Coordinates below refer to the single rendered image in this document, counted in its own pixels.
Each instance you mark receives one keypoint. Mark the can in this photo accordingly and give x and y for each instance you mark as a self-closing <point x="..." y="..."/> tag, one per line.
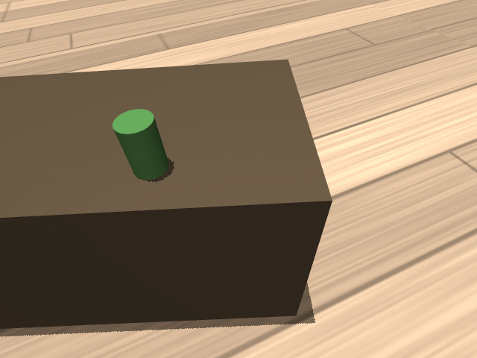
<point x="139" y="137"/>

